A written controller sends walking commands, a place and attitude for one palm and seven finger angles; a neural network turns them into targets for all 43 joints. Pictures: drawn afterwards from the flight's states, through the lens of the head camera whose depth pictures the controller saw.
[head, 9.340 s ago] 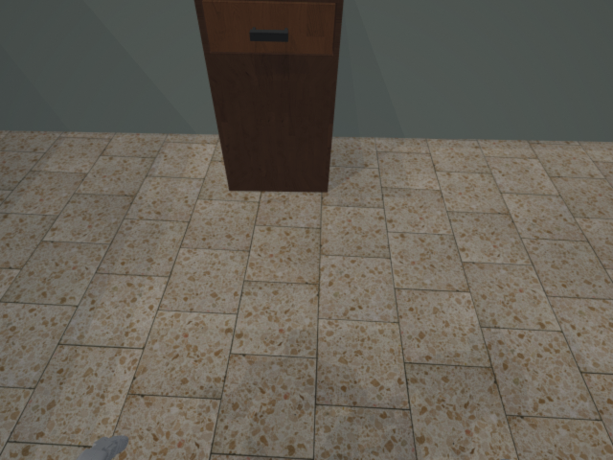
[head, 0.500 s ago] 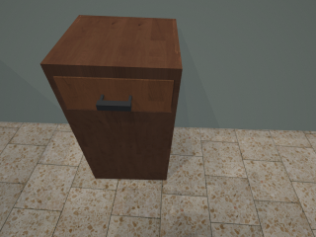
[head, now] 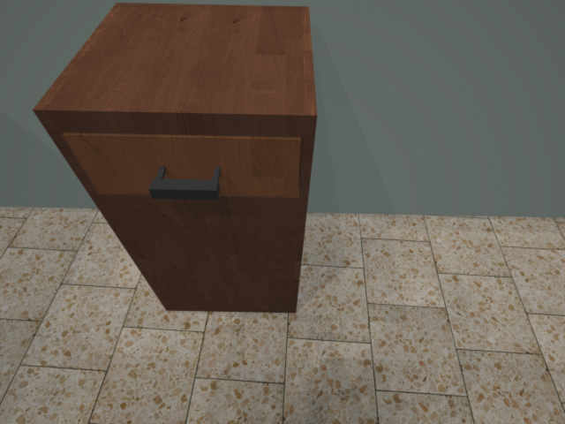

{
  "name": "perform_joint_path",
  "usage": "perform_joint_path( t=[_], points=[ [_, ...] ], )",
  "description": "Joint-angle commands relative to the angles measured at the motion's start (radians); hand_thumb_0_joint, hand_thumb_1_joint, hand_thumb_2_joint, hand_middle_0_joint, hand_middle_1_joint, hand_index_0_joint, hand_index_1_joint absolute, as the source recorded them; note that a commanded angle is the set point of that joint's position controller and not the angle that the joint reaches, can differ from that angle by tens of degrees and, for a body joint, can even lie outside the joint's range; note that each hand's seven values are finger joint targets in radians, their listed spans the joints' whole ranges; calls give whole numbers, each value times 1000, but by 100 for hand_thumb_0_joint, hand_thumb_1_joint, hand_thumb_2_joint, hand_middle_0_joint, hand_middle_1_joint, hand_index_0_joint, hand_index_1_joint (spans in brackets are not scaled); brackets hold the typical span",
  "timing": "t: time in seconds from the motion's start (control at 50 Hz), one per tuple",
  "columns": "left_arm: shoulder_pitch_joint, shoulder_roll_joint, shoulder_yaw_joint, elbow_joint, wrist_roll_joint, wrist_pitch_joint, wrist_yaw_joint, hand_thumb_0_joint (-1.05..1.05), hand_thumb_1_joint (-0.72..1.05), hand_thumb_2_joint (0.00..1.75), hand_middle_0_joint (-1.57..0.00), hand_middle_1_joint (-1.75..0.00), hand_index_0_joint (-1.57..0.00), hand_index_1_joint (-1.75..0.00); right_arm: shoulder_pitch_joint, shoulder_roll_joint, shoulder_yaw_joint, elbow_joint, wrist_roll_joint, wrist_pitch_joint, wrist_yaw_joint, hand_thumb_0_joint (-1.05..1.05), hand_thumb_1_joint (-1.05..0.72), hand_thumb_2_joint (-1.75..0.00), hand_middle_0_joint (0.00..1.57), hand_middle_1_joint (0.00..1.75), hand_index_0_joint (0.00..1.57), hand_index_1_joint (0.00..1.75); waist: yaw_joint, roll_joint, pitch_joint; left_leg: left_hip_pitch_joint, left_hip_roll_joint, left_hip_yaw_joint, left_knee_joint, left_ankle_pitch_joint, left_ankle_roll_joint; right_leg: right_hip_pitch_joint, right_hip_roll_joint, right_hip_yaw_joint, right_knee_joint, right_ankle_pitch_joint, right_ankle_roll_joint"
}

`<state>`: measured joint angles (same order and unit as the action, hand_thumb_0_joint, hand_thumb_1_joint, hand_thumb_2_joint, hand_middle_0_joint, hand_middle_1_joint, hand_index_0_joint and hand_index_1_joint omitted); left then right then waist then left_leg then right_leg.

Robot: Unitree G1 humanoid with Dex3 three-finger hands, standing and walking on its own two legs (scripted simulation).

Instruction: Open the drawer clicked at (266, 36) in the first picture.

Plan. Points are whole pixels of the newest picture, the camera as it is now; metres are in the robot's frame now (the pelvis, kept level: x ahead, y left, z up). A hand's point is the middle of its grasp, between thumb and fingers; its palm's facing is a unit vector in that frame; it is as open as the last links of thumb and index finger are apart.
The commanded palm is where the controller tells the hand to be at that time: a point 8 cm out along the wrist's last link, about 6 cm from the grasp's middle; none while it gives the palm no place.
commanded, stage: come to a stop and stand still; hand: left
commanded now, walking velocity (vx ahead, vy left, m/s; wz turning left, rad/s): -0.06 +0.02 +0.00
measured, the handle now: (187, 180) +0.53 +0.23 -0.02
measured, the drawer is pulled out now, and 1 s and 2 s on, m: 0.00 0.00 0.00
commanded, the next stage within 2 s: look again from close up in 0.56 s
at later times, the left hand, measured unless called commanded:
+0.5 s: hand out of the picture -0.01 +0.23 -0.16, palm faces -0.02 -0.96 -0.26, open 7.3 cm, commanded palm none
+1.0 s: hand out of the picture -0.04 +0.15 -0.17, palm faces -0.03 -0.99 -0.17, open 7.3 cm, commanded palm none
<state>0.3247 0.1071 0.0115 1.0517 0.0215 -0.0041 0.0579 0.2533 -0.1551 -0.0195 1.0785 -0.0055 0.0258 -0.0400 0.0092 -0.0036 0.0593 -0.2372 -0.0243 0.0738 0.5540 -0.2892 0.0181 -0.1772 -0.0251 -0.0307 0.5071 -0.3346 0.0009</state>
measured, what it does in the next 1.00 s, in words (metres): stands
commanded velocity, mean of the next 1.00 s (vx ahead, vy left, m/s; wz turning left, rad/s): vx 0.00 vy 0.00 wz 0.00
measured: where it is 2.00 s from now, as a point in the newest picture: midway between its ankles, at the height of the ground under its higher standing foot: outside the picture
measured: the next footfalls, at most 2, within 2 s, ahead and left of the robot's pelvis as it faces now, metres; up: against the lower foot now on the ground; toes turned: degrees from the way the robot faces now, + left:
none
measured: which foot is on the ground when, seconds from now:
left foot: down 0.00-1.00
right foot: down 0.00-1.00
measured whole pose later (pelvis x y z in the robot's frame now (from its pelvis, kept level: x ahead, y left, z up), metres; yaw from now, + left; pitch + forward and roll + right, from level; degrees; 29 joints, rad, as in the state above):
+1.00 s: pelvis -0.03 -0.01 +0.00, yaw -1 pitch +1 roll +1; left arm 0.30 0.13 -0.03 1.11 0.02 0.00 0.02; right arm 0.28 -0.17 0.02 1.10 -0.01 -0.02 -0.02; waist 0.00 0.00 0.02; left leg -0.22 -0.01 0.09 0.46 -0.25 0.04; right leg -0.21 0.00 0.00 0.49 -0.29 -0.01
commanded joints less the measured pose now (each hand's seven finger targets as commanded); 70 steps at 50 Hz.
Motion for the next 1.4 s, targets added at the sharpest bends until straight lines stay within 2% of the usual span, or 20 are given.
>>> perform_joint_path(
  t=[0.0,0.04,0.08,0.1,0.12,0.14,0.18,0.22,0.3,0.42,0.48,0.94,1.24,1.26,1.28,1.3,1.32,1.34,1.36,1.38],
  points=[
    [87,179,46,-35,1,9,12,0,90,90,-20,-30,-20,-30,62,-65,-26,-60,-4,-1,-1,0,-90,-90,20,30,20,30,1,-109,-83,-27,62,-24,51,210,-22,106,-229,144,5,921,-109],
    [44,172,44,-53,1,17,10,0,90,90,-20,-30,-20,-30,65,-70,-27,-65,-4,-2,2,0,-90,-90,20,30,20,30,-16,-83,-81,44,87,-42,-14,353,-13,38,-192,117,15,758,-92],
    [14,141,37,-78,-1,20,5,0,90,90,-20,-30,-20,-30,73,-117,-31,-62,-11,-9,2,0,-90,-90,20,30,20,30,-19,29,-75,140,178,-123,-79,573,27,-67,-89,47,51,409,-35],
    [67,167,26,-57,-3,-12,30,0,90,90,-20,-30,-20,-30,-4,-161,-36,-147,10,-33,7,0,-90,-90,20,30,20,30,-3,24,-80,96,193,-109,103,736,26,-81,-99,77,-12,500,-15],
    [28,193,32,-113,-5,-12,22,0,90,90,-20,-30,-20,-30,51,-143,-35,-164,-5,-32,16,0,-90,-90,20,30,20,30,-22,63,-127,37,154,-119,23,421,17,-32,-111,88,31,305,-66],
    [-2,198,29,-123,-7,-6,13,0,90,90,-20,-30,-20,-30,-2,-132,-23,-168,-11,-29,21,0,-90,-90,20,30,20,30,-2,134,-95,22,149,-129,-46,292,30,-54,-84,83,43,175,-69],
    [-21,170,17,-131,-3,6,2,0,90,90,-20,-30,-20,-30,17,-157,-20,-194,-18,-35,20,0,-90,-90,20,30,20,30,-12,204,-67,3,197,-220,-139,305,72,-100,-7,10,103,-16,-45],
    [-23,168,6,-122,-3,15,-7,0,90,90,-20,-30,-20,-30,10,-167,-17,-199,-16,-36,16,0,-90,-90,20,30,20,30,-5,192,-27,-23,225,-248,-210,212,99,-117,5,5,138,-105,-34],
    [-32,171,0,-114,0,15,-25,0,90,90,-20,-30,-20,-30,-21,-170,-11,-214,-15,-37,20,0,-90,-90,20,30,20,30,11,5,12,-113,190,-235,-249,-87,82,-74,-16,48,31,-5,-36],
    [-39,185,-5,-109,0,9,-29,0,90,90,-20,-30,-20,-30,12,-182,-10,-182,-16,-46,24,0,-90,-90,20,30,20,30,-6,-28,26,-84,166,-226,-311,-195,60,-106,-30,75,-25,1,-36],
    [-24,186,-4,-96,2,8,-31,0,90,90,-20,-30,-20,-30,18,-179,-7,-163,-15,-51,23,0,-90,-90,20,30,20,30,-3,17,1,-59,172,-226,-329,-183,60,-105,-33,67,-22,15,-33],
    [38,143,-19,27,-6,-22,-26,0,90,90,-20,-30,-20,-30,79,-107,15,-14,-4,-64,13,0,-90,-90,20,30,20,30,-10,-15,-19,42,131,-102,-185,111,36,-89,-67,128,-105,141,-45],
    [36,145,-7,31,-9,-28,-21,0,90,90,-20,-30,-20,-30,78,-91,17,15,-6,-62,2,0,-90,-90,20,30,20,30,-10,-19,-49,91,137,-68,-135,275,18,-21,-70,125,-84,389,-52],
    [36,145,-8,32,-9,-28,-21,0,90,90,-20,-30,-20,-30,77,-94,18,16,-7,-63,1,0,-90,-90,20,30,20,30,-8,-17,-52,96,138,-68,-131,297,18,-17,-72,121,-83,410,-51],
    [125,173,6,59,-2,-41,23,0,90,90,-20,-30,-20,-30,-49,-126,1,-64,8,-56,11,0,-90,-90,20,30,20,30,37,-90,29,-44,135,-25,97,174,-20,-24,-153,213,-138,802,25],
    [-682,480,-42,-1407,159,-215,29,0,88,89,-20,-32,-20,-32,-19,-264,-2,-396,56,-207,-37,0,-90,-90,20,30,20,30,-67,170,-452,219,17,-24,-70,380,42,24,-39,233,-9,767,-59],
    [-256,443,33,-1133,180,-142,107,0,85,88,-20,-33,-20,-33,-55,-201,-3,-340,30,-299,-82,0,-90,-90,20,30,20,30,4,389,-444,319,37,-43,-100,643,54,-9,5,121,86,515,-66],
    [-193,360,23,-1122,131,-79,167,0,83,87,-21,-34,-21,-34,-60,-189,-22,-286,45,-318,-87,0,-90,-90,20,30,20,30,-6,314,-358,258,75,-63,-74,628,13,-127,14,50,45,258,-49],
    [89,128,-102,-909,171,24,177,0,81,86,-21,-36,-21,-36,-64,-141,-21,-289,60,-316,-90,0,-90,-90,20,30,20,30,-27,193,-251,176,90,-77,-89,601,27,-175,27,19,66,214,-33],
    [-57,165,-112,-1121,223,18,182,0,78,85,-21,-37,-21,-37,-120,-175,-24,-381,49,-320,-73,0,-90,-90,20,30,20,30,-8,119,-166,100,70,-86,-44,558,24,-183,14,29,43,310,-38]
  ],
)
